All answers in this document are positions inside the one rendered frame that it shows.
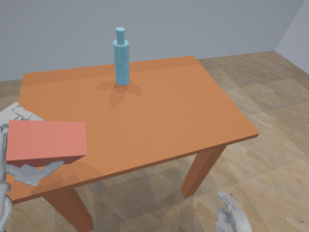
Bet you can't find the robot left forearm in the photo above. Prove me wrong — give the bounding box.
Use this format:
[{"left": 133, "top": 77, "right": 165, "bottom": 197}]
[{"left": 0, "top": 182, "right": 14, "bottom": 232}]

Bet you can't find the sponge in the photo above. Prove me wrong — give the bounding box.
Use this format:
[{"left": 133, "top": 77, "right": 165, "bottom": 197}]
[{"left": 6, "top": 120, "right": 87, "bottom": 168}]

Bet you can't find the table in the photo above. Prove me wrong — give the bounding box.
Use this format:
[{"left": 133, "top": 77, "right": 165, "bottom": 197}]
[{"left": 5, "top": 55, "right": 260, "bottom": 232}]

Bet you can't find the left robot hand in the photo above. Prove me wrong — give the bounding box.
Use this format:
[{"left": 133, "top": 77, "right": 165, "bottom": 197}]
[{"left": 0, "top": 102, "right": 64, "bottom": 187}]

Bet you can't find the right robot hand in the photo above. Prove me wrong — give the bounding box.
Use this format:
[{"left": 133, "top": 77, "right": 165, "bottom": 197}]
[{"left": 215, "top": 191, "right": 253, "bottom": 232}]

